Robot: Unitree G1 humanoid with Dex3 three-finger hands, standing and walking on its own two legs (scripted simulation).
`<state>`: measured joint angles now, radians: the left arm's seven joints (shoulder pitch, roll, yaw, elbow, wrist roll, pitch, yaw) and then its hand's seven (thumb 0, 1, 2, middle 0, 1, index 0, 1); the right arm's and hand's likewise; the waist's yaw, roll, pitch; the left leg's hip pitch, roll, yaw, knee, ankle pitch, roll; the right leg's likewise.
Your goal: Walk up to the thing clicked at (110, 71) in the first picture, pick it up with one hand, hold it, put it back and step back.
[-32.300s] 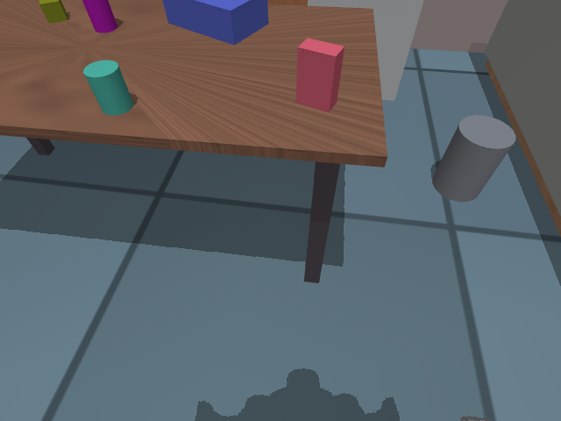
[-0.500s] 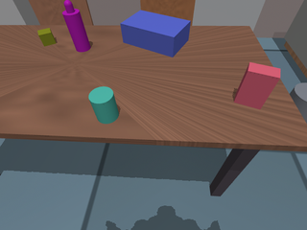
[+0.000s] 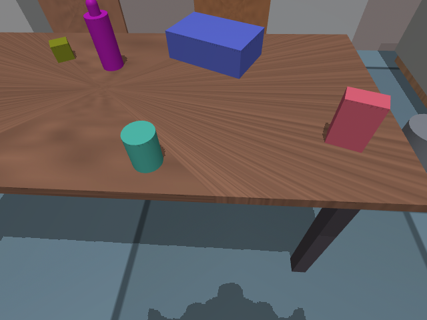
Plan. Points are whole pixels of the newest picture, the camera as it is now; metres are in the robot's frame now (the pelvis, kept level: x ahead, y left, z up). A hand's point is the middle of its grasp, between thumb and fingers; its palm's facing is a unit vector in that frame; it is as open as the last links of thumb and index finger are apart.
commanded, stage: stand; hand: left
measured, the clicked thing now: (143, 147) +0.46 +0.18 +0.03
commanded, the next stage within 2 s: none
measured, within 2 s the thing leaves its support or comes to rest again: neither
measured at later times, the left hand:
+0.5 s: hand out of the picture +0.08 +0.26 -0.16, palm faces -0.03 -0.94 -0.35, open 7.4 cm
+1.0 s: hand out of the picture +0.08 +0.26 -0.16, palm faces -0.03 -0.94 -0.35, open 7.4 cm
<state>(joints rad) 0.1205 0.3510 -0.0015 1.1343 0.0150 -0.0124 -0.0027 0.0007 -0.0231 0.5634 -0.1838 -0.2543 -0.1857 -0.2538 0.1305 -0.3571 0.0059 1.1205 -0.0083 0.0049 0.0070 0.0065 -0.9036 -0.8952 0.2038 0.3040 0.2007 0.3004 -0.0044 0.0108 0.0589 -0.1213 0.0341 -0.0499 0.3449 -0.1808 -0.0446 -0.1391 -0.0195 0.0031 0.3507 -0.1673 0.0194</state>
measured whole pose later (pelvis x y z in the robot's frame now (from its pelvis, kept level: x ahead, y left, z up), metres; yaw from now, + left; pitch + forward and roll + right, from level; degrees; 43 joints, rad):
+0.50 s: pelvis +0.00 +0.00 +0.00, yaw +0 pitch -2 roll +0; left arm 0.12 0.35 0.00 1.12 0.01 -0.01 0.00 0.01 0.89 0.90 -0.21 -0.30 -0.21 -0.30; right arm 0.13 -0.35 0.01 1.12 -0.01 0.00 0.01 0.01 -0.90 -0.89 0.20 0.30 0.20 0.30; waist 0.00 0.01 0.06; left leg -0.11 0.03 -0.05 0.34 -0.18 -0.04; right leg -0.13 -0.02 0.00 0.35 -0.17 0.02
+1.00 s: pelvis +0.01 +0.00 +0.00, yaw +0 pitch -2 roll +0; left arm 0.12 0.35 0.00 1.12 0.01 -0.01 0.00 0.01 0.90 0.90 -0.21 -0.30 -0.21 -0.30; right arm 0.12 -0.35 0.01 1.11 -0.01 0.00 0.01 0.01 -0.90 -0.89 0.20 0.30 0.20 0.30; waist 0.00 0.01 0.06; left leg -0.11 0.03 -0.05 0.33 -0.19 -0.04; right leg -0.13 -0.02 0.00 0.34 -0.18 0.02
